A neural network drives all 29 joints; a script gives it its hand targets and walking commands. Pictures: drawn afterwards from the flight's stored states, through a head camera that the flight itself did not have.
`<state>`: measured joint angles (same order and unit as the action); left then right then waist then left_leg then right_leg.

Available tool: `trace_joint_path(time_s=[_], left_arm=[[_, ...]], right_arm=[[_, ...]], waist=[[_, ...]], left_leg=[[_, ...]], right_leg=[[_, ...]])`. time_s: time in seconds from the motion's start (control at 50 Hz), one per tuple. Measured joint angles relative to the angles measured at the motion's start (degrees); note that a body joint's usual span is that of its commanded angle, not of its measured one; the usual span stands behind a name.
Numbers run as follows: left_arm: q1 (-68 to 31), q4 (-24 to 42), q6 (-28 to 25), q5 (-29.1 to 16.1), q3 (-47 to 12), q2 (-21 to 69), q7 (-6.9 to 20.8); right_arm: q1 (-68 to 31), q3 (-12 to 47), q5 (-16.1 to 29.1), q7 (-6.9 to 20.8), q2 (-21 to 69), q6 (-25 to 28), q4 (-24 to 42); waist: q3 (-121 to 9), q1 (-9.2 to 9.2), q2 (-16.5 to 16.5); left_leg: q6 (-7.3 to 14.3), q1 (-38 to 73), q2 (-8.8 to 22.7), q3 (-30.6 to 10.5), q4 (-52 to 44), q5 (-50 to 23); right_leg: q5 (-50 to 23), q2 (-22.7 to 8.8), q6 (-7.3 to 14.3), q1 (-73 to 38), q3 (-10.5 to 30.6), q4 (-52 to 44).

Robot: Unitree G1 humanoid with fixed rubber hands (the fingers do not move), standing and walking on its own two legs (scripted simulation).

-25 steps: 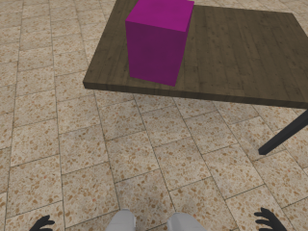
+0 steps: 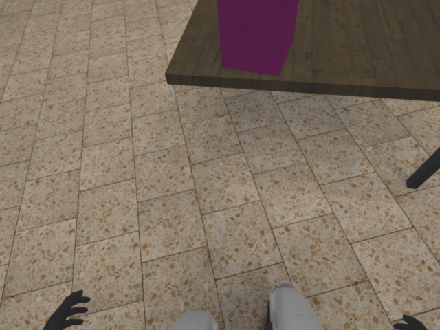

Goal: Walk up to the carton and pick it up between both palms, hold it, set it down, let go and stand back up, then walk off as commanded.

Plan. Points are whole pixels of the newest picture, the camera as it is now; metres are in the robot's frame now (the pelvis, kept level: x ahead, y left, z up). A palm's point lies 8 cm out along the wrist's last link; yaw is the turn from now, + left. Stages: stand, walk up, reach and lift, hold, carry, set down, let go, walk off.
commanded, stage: walk off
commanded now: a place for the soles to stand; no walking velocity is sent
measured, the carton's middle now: (260, 17) +0.99 -0.07 +0.00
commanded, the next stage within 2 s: none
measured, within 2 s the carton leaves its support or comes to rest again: neither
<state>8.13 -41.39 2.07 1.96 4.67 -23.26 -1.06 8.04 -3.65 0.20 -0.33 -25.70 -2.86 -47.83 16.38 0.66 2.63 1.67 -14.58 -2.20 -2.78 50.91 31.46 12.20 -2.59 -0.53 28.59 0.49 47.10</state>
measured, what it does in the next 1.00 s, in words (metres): walks backwards: right foot, then left foot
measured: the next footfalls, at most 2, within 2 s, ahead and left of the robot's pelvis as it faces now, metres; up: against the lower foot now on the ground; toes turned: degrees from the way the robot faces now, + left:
right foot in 0.34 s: -0.08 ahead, -0.12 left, +0.00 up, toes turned +0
left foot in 0.64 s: -0.08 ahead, +0.13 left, +0.00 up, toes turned -1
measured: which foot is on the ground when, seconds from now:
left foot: down 0.00-0.38, up 0.40-0.62, down 0.64-1.00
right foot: down 0.00-0.04, up 0.06-0.32, down 0.34-0.68, up 0.70-1.00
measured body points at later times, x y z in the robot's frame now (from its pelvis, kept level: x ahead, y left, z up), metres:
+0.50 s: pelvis -0.14 +0.01 +0.03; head -0.17 +0.01 +0.47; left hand -0.10 +0.32 -0.10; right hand -0.09 -0.35 -0.07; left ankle -0.06 +0.12 -0.65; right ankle -0.12 -0.12 -0.69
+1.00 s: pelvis -0.17 +0.04 +0.04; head -0.20 +0.08 +0.49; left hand -0.09 +0.38 -0.08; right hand -0.19 -0.29 -0.05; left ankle -0.12 +0.13 -0.69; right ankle -0.13 -0.13 -0.64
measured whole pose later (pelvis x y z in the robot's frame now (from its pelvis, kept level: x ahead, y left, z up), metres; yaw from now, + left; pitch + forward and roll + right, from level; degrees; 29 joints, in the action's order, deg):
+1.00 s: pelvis -0.17 +0.04 +0.04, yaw -4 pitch -5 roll -1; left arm 21.7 -49.4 0.6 2.1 6.4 -26.8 3.1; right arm 21.4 -3.5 -1.9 -0.1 -22.5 4.5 -54.6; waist 0.9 -2.8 -3.5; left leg 3.1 -14.2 0.9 3.8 35.2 16.0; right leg 19.5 -1.1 -2.2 26.0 4.5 56.5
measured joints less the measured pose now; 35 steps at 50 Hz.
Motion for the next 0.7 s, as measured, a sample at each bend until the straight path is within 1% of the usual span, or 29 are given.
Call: trace_joint_path(time_s=[0.02, 0.04, 0.06, 0.08, 0.1, 0.14, 0.16, 0.18, 0.22, 0.24, 0.28, 0.32, 0.34, 0.36, 0.38, 0.4, 0.42, 0.44, 0.48, 0.5, 0.56, 0.6, 0.64, 0.66, 0.68, 0.7], left_arm=[[-0.4, -0.6, 0.4, -0.1, 0.1, -0.7, 0.0], [-0.4, -1.4, 0.8, -0.2, 0.2, -1.0, 0.0], [-0.1, -2.3, 1.2, -0.2, 0.1, -0.8, -0.1], [0.1, -3.1, 1.4, -0.2, -0.1, -0.5, -0.1], [0.3, -3.6, 1.4, -0.3, -0.2, -0.5, -0.1], [1.5, -4.3, 1.2, -0.9, -0.1, -1.2, -0.2], [2.5, -4.4, 1.1, -1.1, 0.0, -1.5, -0.2], [3.6, -4.6, 0.8, -1.2, 0.0, -1.8, 0.0], [5.8, -5.1, 0.4, -1.1, 0.1, -2.1, 0.7], [6.8, -5.5, 0.2, -1.0, 0.1, -2.3, 1.1], [8.5, -6.6, 0.0, -0.8, 0.3, -2.4, 1.8], [9.9, -7.4, -0.4, -0.5, 0.4, -2.4, 2.3], [10.3, -7.9, -0.8, -0.6, 0.5, -2.1, 2.4], [10.3, -8.5, -1.1, -0.6, 0.6, -1.5, 2.5], [10.6, -8.9, -1.4, -0.4, 0.6, -1.1, 2.6], [11.2, -9.1, -1.7, -0.1, 0.6, -0.9, 2.6], [11.7, -9.2, -1.9, 0.3, 0.3, -0.5, 2.5], [12.1, -9.4, -2.3, 0.5, -0.1, 0.1, 2.3], [12.8, -9.8, -2.9, 0.5, -0.9, 1.8, 1.9], [13.2, -9.9, -3.0, 0.6, -1.1, 2.5, 2.0], [13.8, -9.8, -2.9, 1.1, -1.4, 3.5, 2.4], [13.6, -9.2, -2.6, 1.2, -1.3, 3.4, 2.8], [13.1, -8.5, -2.2, 1.1, -1.1, 2.8, 3.1], [12.6, -8.4, -1.8, 1.0, -0.9, 2.3, 3.2], [12.3, -8.3, -1.5, 1.0, -0.5, 1.8, 3.2], [12.2, -8.2, -1.1, 0.8, -0.2, 1.5, 3.1]], right_arm=[[-0.7, -0.1, -0.3, 0.1, 1.0, 0.2, -0.6], [-1.0, 0.0, -0.8, 0.2, 1.9, 0.4, -0.9], [-0.8, 0.2, -1.1, 0.4, 2.3, 0.5, -0.8], [-0.2, 0.4, -1.4, 0.4, 2.4, 0.8, -0.7], [0.3, 0.7, -1.8, 0.2, 2.7, 1.2, -0.9], [0.7, 1.6, -2.0, -0.4, 3.9, 1.5, -2.0], [0.7, 1.8, -2.1, -0.5, 4.5, 1.6, -2.5], [0.8, 1.9, -2.1, -0.6, 4.9, 1.7, -2.5], [1.1, 1.8, -2.3, -0.6, 5.2, 2.2, -2.3], [1.4, 1.6, -2.3, -0.6, 5.1, 2.5, -2.1], [2.2, 1.4, -2.7, -0.4, 4.8, 2.9, -1.8], [3.0, 1.0, -3.2, -0.2, 4.0, 3.3, -2.0], [3.1, 0.8, -3.4, 0.0, 3.5, 3.2, -2.3], [3.1, 0.5, -3.6, 0.1, 2.8, 2.9, -3.0], [3.5, 0.2, -3.8, 0.1, 2.5, 2.5, -3.7], [4.1, 0.0, -3.7, 0.0, 2.4, 2.1, -4.7], [4.8, -0.2, -3.5, 0.0, 2.1, 1.8, -5.5], [5.3, -0.4, -3.1, 0.0, 1.6, 1.9, -5.9], [5.9, -0.8, -2.2, 0.0, 0.3, 2.6, -6.4], [6.3, -0.9, -2.0, 0.3, -0.3, 2.9, -6.6], [7.3, -1.1, -1.6, 0.9, -1.0, 3.4, -7.0], [8.2, -1.1, -1.5, 1.2, -0.7, 3.8, -7.1], [9.4, -1.0, -1.2, 1.4, -0.1, 4.6, -7.1], [9.8, -1.2, -1.1, 1.4, 0.5, 5.0, -7.2], [10.1, -1.2, -1.3, 1.2, 1.2, 5.4, -7.2], [10.6, -1.0, -1.5, 1.1, 1.6, 5.9, -7.0]], waist=[[1.0, 0.65, -2.0], [1.5, 1.36, -3.7], [1.2, 1.11, -3.6], [0.8, 0.12, -2.6], [0.4, -0.55, -2.1], [-1.0, -0.41, -2.8], [-1.8, -0.24, -3.5], [-2.5, -0.29, -4.1], [-4.1, -0.83, -4.8], [-5.1, -1.07, -5.1], [-7.1, -1.34, -5.6], [-9.3, -1.17, -5.7], [-9.9, -1.01, -5.2], [-9.7, -1.26, -3.9], [-10.0, -1.61, -3.1], [-11.0, -1.54, -3.3], [-12.0, -1.2, -3.6], [-12.4, -0.72, -3.4], [-12.6, -0.09, -2.0], [-12.8, -0.01, -1.4], [-13.8, -0.1, -0.9], [-14.3, -0.31, -1.0], [-14.8, -0.63, -1.4], [-14.7, -0.91, -2.3], [-14.4, -0.79, -3.6], [-14.8, -0.98, -4.0]], left_leg=[[0.0, 0.3, -1.1, 1.6, -1.4, -2.7], [-0.1, 0.2, -1.9, 3.3, -1.7, -4.1], [0.0, -0.8, -1.7, 3.5, -1.0, -4.7], [0.2, -2.0, -0.8, 2.6, -0.1, -5.1], [0.3, -2.9, 0.0, 1.8, 0.3, -5.6], [-0.1, -3.9, 1.2, 1.9, -0.6, -7.2], [-0.2, -4.3, 1.8, 2.3, -1.3, -8.1], [-0.3, -4.7, 2.2, 2.6, -2.0, -9.0], [-0.3, -5.6, 2.9, 2.8, -2.8, -10.4], [-0.2, -6.1, 3.2, 2.9, -3.1, -10.9], [-0.4, -6.9, 3.7, 3.2, -3.9, -12.0], [-0.8, -8.1, 4.4, 3.6, -4.1, -13.0], [-1.1, -8.6, 5.1, 3.6, -4.0, -13.4], [-1.4, -8.7, 6.0, 2.6, -3.5, -12.7], [-1.2, -9.1, 6.1, 1.4, -2.3, -9.0], [-1.2, -9.8, 5.1, 0.6, -0.9, -4.4], [-1.1, -10.8, 3.5, -0.2, 1.4, -2.1], [-0.9, -11.4, 2.5, -0.6, 3.6, -2.6], [-0.6, -11.4, 2.1, -0.4, 5.6, -5.6], [-0.6, -11.0, 2.0, -0.2, 5.9, -6.3], [-0.6, -8.2, 2.0, 1.2, 3.3, -5.1], [-0.1, -5.7, 2.1, 1.8, -0.1, -3.4], [0.8, -2.2, 2.1, 2.6, -6.0, -4.2], [0.9, -1.5, 1.2, 3.1, -8.3, -7.3], [1.1, -1.3, 0.3, 4.1, -9.2, -10.5], [1.5, -2.0, 0.1, 4.8, -8.9, -11.6]], right_leg=[[-0.9, -0.9, -0.4, 0.6, 1.6, 0.3], [0.7, -1.0, -0.4, 1.3, 3.8, 1.0], [7.1, 0.6, -0.2, 2.4, 5.2, 3.2], [12.9, 3.1, 0.4, 3.2, 6.4, 7.3], [15.5, 5.7, 0.8, 3.9, 8.0, 12.4], [14.7, 9.8, 1.1, 5.0, 10.0, 21.4], [13.7, 10.9, 1.0, 4.8, 10.1, 24.0], [13.3, 11.3, 0.8, 4.0, 9.7, 25.5], [14.2, 10.8, 0.1, 0.9, 8.3, 24.8], [15.4, 10.1, -0.2, -1.2, 7.6, 22.9], [19.5, 8.2, -0.5, -6.2, 6.2, 15.5], [23.9, 6.3, -0.1, -11.0, 4.9, 6.3], [23.1, 5.9, 0.3, -13.0, 4.1, 1.8], [19.1, 6.8, 0.5, -13.8, 3.0, -0.3], [17.2, 7.3, 1.1, -14.2, 2.0, -1.2], [17.3, 7.0, 1.6, -13.9, 1.6, -1.3], [16.3, 6.3, 1.9, -13.7, 1.5, -1.9], [14.1, 5.8, 2.0, -13.9, 1.5, -3.3], [9.5, 5.4, 2.0, -14.7, 1.6, -6.2], [8.4, 5.2, 1.9, -15.0, 1.6, -7.1], [7.4, 3.8, 2.1, -15.0, 1.5, -8.1], [7.1, 2.9, 1.9, -14.4, 1.2, -8.2], [7.6, 1.8, 1.3, -13.2, 0.8, -7.3], [9.3, 0.8, 1.1, -12.4, 1.0, -5.7], [12.9, 0.2, 1.4, -11.2, 2.4, -3.1], [16.3, 1.2, 1.6, -9.1, 4.2, 0.9]])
